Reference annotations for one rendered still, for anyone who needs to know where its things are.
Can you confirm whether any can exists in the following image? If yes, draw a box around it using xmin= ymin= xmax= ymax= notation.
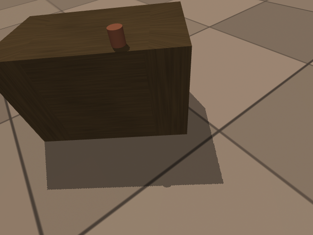
xmin=107 ymin=23 xmax=126 ymax=48

